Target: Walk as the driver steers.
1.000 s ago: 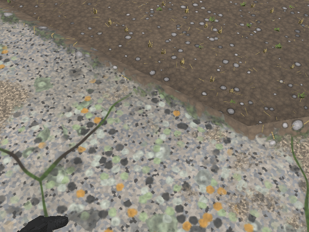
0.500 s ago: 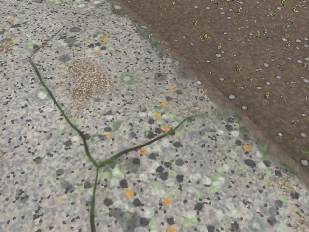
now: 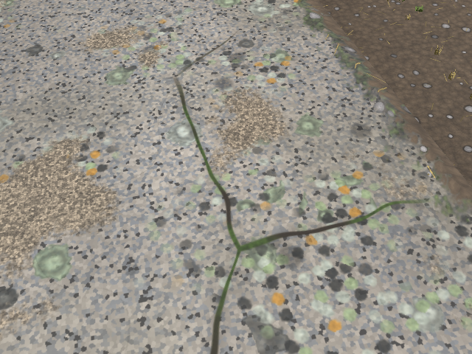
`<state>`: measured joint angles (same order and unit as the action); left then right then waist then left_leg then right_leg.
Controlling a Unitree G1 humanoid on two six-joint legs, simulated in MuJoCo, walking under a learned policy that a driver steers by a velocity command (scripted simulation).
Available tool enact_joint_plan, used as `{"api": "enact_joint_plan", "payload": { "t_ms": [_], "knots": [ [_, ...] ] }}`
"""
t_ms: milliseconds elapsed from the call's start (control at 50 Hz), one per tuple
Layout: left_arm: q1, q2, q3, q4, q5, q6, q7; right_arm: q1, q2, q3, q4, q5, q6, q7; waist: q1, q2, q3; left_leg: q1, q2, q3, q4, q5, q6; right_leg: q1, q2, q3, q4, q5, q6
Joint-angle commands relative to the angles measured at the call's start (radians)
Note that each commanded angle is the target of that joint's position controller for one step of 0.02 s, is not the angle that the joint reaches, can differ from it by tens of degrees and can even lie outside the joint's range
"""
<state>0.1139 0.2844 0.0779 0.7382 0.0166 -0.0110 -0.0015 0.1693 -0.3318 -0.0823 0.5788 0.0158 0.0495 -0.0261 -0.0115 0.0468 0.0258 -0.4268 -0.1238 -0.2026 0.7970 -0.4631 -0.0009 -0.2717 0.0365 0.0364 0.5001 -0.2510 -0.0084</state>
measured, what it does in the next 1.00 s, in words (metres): steps on the spot: left foot, then right foot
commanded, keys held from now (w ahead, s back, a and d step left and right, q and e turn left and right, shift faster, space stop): q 0.14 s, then no key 0.86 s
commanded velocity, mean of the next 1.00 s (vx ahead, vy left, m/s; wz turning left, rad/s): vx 0.00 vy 0.00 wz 0.22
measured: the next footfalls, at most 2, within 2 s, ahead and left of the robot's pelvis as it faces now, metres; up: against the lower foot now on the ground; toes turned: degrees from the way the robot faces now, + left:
left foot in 0.34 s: +0.01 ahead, +0.16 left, +0.00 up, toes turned +9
right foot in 0.68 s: +0.03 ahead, -0.09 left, +0.00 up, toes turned +10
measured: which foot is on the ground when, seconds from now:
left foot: up 0.00-0.32, down 0.34-1.00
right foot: down 0.00-0.34, up 0.36-0.66, down 0.68-1.00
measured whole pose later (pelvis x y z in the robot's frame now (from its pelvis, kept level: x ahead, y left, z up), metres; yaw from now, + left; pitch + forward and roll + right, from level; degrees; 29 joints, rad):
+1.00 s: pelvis -0.01 +0.04 +0.00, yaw +11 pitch -2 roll +0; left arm 0.20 0.24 0.02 0.90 0.01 -0.01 0.03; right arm 0.18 -0.25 -0.05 0.84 -0.01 0.02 -0.02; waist 0.00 0.00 0.04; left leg -0.21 -0.03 -0.03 0.50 -0.25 0.02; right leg -0.17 -0.03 0.00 0.50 -0.30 0.02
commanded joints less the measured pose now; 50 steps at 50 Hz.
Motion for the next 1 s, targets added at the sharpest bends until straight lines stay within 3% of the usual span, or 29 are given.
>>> {"api": "enact_joint_plan", "payload": {
  "t_ms": [20,40,60,120,180,260,300,320,340,360,380,400,420,460,520,600,640,660,680,700,720,740,760,820,1000],
  "knots": [
    [-0.064,0.127,0.03,-0.086,0.003,-0.01,0.017,0.066,-0.191,-0.072,-0.043,0.0,-0.012,-0.003,-0.029,-0.183,-0.067,-0.172,0.066,0.037,0.389,-0.077,-0.056,0.13,-0.359,0.286,-0.172,0.392,-0.226],
    [-0.08,0.113,0.025,-0.093,-0.009,-0.008,0.023,0.074,-0.163,-0.068,-0.029,-0.001,-0.002,-0.005,-0.026,-0.172,-0.055,-0.193,0.069,0.047,0.427,-0.023,-0.071,0.141,-0.311,0.219,-0.165,0.357,-0.194],
    [-0.074,0.111,0.021,-0.091,-0.016,-0.005,0.029,0.07,-0.136,-0.06,-0.029,0.001,0.005,-0.003,-0.016,-0.174,-0.045,-0.209,0.074,0.059,0.45,0.011,-0.084,0.148,-0.298,0.178,-0.163,0.389,-0.194],
    [-0.012,0.129,0.025,-0.078,-0.005,0.012,0.042,-0.001,-0.083,-0.039,-0.063,0.013,0.004,0.005,0.032,-0.204,-0.051,-0.227,0.104,0.134,0.332,0.061,-0.106,0.216,-0.281,0.095,-0.176,0.414,-0.21],
    [0.015,0.166,0.036,-0.068,-0.008,0.023,0.039,-0.039,-0.053,-0.019,-0.085,-0.002,0.001,0.012,0.059,-0.216,-0.086,-0.138,0.139,0.162,0.157,0.035,-0.106,0.242,-0.307,0.071,-0.167,0.435,-0.224],
    [0.006,0.201,0.042,-0.056,-0.031,0.025,0.016,-0.007,-0.061,-0.016,-0.075,-0.004,0.0,0.02,0.049,-0.239,-0.095,0.042,0.126,0.219,-0.074,0.055,-0.073,0.187,-0.323,0.053,-0.145,0.457,-0.22],
    [-0.011,0.195,0.035,-0.046,-0.049,0.023,0.012,0.052,-0.056,-0.018,-0.047,-0.005,0.0,0.024,0.008,-0.22,-0.093,0.166,0.108,0.241,-0.301,0.213,-0.032,0.153,-0.308,0.037,-0.09,0.419,-0.185],
    [0.014,0.167,0.023,-0.029,-0.054,0.02,0.011,0.078,-0.063,-0.02,-0.033,-0.008,-0.001,0.023,-0.005,-0.194,-0.094,0.272,0.1,0.238,-0.432,0.324,-0.002,0.102,-0.286,0.015,-0.051,0.359,-0.138],
    [0.069,0.116,0.004,-0.01,-0.031,0.011,0.004,0.091,-0.101,-0.026,-0.038,-0.01,-0.001,0.016,0.007,-0.083,-0.133,0.425,0.185,0.119,-0.458,0.521,0.026,0.006,-0.233,-0.041,0.039,0.2,-0.052],
    [0.097,0.049,-0.024,-0.034,0.027,-0.001,-0.009,0.069,-0.193,-0.037,-0.069,-0.024,0.0,0.002,0.053,0.213,-0.163,0.52,0.435,-0.158,-0.411,0.878,0.142,-0.177,-0.121,-0.135,0.242,-0.249,0.056],
    [0.0,0.103,-0.006,-0.049,0.002,0.004,0.007,0.073,-0.122,-0.016,-0.064,-0.054,-0.019,0.012,-0.026,0.179,-0.168,0.375,0.494,-0.199,-0.435,0.793,0.287,-0.193,-0.105,-0.04,0.377,-0.403,0.083],
    [-0.011,0.145,0.007,-0.045,-0.021,0.013,0.013,0.045,-0.097,-0.006,-0.052,-0.056,-0.037,0.021,-0.015,0.125,-0.124,0.333,0.445,-0.147,-0.456,0.701,0.288,-0.198,-0.114,-0.015,0.462,-0.385,0.087],
    [0.005,0.141,0.012,-0.03,-0.025,0.021,0.018,0.007,-0.088,-0.003,-0.037,-0.047,-0.05,0.023,0.002,0.119,-0.1,0.315,0.394,-0.093,-0.46,0.627,0.247,-0.21,-0.117,-0.004,0.485,-0.337,0.087],
    [0.04,0.144,0.019,0.0,-0.015,0.037,0.028,-0.041,-0.086,0.002,-0.025,-0.032,-0.061,0.021,0.019,0.106,-0.072,0.277,0.357,-0.042,-0.463,0.642,0.214,-0.191,-0.116,0.009,0.503,-0.242,0.097],
    [0.073,0.1,0.006,0.019,-0.022,0.037,0.028,-0.065,-0.041,0.016,-0.003,-0.033,-0.062,0.016,0.033,0.099,-0.086,0.263,0.312,0.019,-0.458,0.64,0.207,-0.118,-0.109,-0.006,0.409,-0.168,0.107],
    [0.037,0.085,-0.008,0.013,-0.021,0.035,0.026,-0.054,-0.047,0.015,0.035,-0.032,-0.054,0.019,0.001,0.095,-0.082,0.273,0.321,-0.024,-0.445,0.537,0.223,-0.041,-0.098,-0.02,0.189,-0.168,0.098],
    [0.075,0.081,-0.012,0.032,-0.019,0.031,0.023,-0.077,-0.033,0.022,0.052,-0.023,-0.052,0.02,0.028,0.079,-0.076,0.24,0.306,-0.033,-0.437,0.444,0.203,0.044,-0.087,-0.033,0.019,-0.045,0.08],
    [0.096,0.08,-0.016,0.041,-0.008,0.026,0.02,-0.066,-0.023,0.027,0.069,-0.017,-0.054,0.021,0.045,0.054,-0.068,0.203,0.285,-0.023,-0.438,0.378,0.167,0.119,-0.088,-0.028,-0.105,0.108,0.062],
    [0.106,0.114,-0.013,0.042,0.005,0.022,0.021,-0.031,-0.011,0.031,0.087,-0.026,-0.061,0.023,0.032,0.009,-0.076,0.164,0.25,-0.006,-0.426,0.311,0.118,0.191,-0.131,0.027,-0.11,0.241,0.041],
    [0.102,0.175,-0.002,0.04,0.0,0.022,0.024,-0.002,-0.019,0.028,0.092,-0.041,-0.067,0.029,-0.011,-0.087,-0.067,0.145,0.192,0.046,-0.407,0.234,0.08,0.188,-0.173,0.047,-0.07,0.306,0.007],
    [0.079,0.165,0.0,0.057,-0.014,0.018,0.018,-0.011,-0.012,0.027,0.096,-0.043,-0.065,0.026,-0.016,-0.164,-0.052,0.208,0.142,0.108,-0.406,0.206,0.045,0.074,-0.161,0.046,-0.075,0.12,-0.029],
    [0.057,0.12,-0.011,0.048,-0.011,0.01,0.013,-0.055,-0.032,0.024,0.101,-0.042,-0.061,0.022,0.01,-0.138,-0.026,0.241,0.138,0.113,-0.376,0.221,0.032,0.026,-0.144,0.042,-0.102,0.045,-0.025],
    [0.052,0.101,-0.018,0.056,-0.002,0.003,0.015,-0.067,-0.027,0.021,0.103,-0.036,-0.057,0.015,0.009,-0.131,-0.03,0.254,0.142,0.114,-0.366,0.246,0.037,0.014,-0.139,0.037,-0.111,0.032,-0.009],
    [0.072,0.092,-0.025,0.076,-0.005,-0.014,0.02,-0.05,-0.015,0.02,0.126,-0.032,-0.044,0.006,0.015,-0.102,-0.028,0.247,0.149,0.106,-0.368,0.317,0.049,0.038,-0.12,0.016,-0.096,0.075,0.017],
    [0.088,0.086,-0.035,0.126,-0.008,-0.008,0.032,-0.013,-0.011,0.014,0.225,-0.025,-0.048,0.001,0.023,-0.043,-0.014,0.248,0.148,0.114,-0.375,0.361,0.033,0.057,-0.102,0.003,-0.093,0.079,0.011]
  ]
}}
